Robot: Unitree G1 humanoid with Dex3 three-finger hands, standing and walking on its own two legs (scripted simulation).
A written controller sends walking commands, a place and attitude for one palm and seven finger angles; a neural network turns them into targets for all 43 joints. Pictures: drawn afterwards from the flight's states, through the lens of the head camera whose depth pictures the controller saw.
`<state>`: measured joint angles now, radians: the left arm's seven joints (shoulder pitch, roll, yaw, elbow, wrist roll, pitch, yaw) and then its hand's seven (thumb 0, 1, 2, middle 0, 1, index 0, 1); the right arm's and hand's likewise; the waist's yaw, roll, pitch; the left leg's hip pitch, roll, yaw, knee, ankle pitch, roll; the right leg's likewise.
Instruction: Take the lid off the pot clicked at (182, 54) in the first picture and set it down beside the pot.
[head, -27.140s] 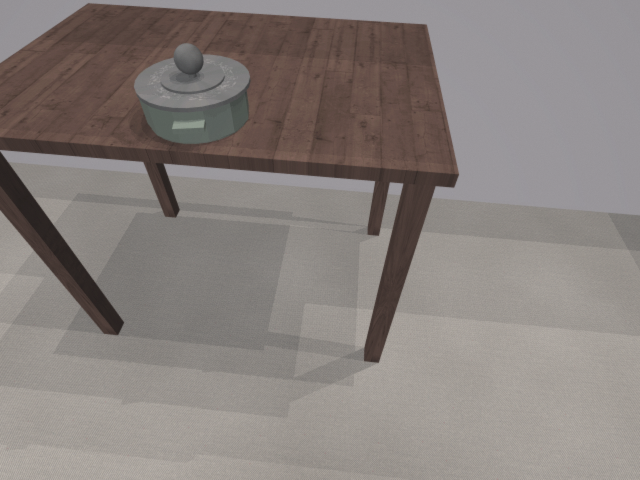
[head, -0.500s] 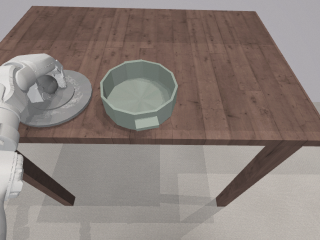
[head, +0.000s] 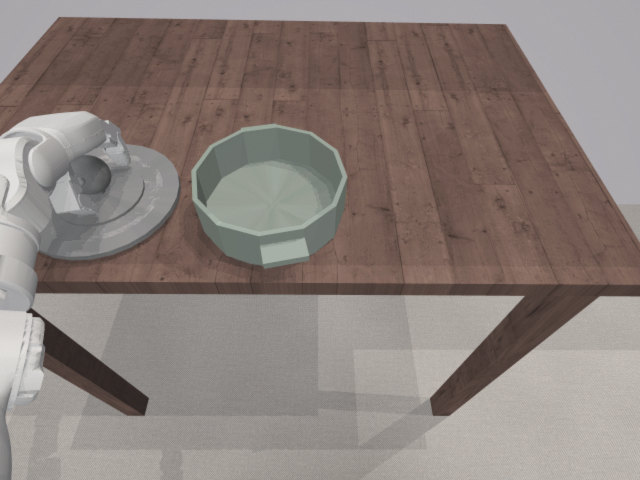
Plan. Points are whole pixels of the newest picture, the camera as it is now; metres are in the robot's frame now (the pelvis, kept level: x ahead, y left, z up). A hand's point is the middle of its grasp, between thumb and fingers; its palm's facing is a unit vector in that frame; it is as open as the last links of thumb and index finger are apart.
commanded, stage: open the fingers wide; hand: left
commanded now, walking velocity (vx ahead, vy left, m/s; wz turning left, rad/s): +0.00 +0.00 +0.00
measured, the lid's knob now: (89, 174) +0.48 +0.29 +0.11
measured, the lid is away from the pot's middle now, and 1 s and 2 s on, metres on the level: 0.23 0.23 0.23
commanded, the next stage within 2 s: raise the empty hand in 0.22 s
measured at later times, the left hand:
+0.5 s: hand (62, 176) +0.44 +0.30 +0.14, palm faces -0.34 -0.07 -0.94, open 11.0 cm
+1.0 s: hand (35, 132) +0.45 +0.30 +0.20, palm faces -0.26 -0.07 -0.96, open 11.0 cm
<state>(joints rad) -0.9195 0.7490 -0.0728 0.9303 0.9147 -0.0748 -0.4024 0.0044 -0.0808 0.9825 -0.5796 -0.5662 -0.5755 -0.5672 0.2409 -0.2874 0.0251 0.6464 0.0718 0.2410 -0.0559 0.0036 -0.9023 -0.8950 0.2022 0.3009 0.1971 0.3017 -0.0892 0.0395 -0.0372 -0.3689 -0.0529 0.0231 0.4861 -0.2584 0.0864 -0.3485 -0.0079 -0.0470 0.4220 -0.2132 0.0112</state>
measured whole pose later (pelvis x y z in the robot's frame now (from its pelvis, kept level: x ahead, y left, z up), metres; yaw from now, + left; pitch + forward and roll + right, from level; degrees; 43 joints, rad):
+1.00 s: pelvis +0.00 +0.01 +0.00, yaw +0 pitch +7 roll -2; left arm -1.01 0.79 -0.09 0.84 0.91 0.02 -0.49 0.00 -0.16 0.97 -0.55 -0.50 -0.55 -0.50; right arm 0.25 -0.29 0.03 0.64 0.07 0.23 -0.03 0.00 -0.90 -0.90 0.20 0.30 0.20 0.30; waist -0.09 0.05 -0.04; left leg -0.32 -0.07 0.02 0.44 -0.23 0.10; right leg -0.30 -0.02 -0.05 0.38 -0.19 0.02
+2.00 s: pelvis -0.01 -0.01 +0.00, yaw +0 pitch +4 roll -1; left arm -0.97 0.82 -0.07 0.61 0.89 0.16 -0.56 0.00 -0.17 0.97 -0.55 -0.50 -0.55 -0.50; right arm 0.19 -0.30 0.05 0.60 0.08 0.21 -0.03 0.01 -0.90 -0.90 0.20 0.30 0.20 0.30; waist -0.05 0.07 -0.04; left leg -0.26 -0.06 0.02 0.41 -0.22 0.08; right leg -0.26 -0.01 -0.04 0.38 -0.19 0.00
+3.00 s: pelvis +0.00 -0.05 +0.01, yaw +0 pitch -4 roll +0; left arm -0.26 0.46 0.45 -0.10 -0.14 -0.09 0.06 0.01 0.49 0.93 -0.33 -0.37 -0.33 -0.37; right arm 0.11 -0.25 0.03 0.67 0.03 -0.02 -0.06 0.01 -0.90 -0.90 0.20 0.30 0.19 0.30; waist 0.04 0.05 0.04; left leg -0.07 0.00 0.01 0.38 -0.24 0.02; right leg -0.07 0.05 -0.05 0.34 -0.20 -0.05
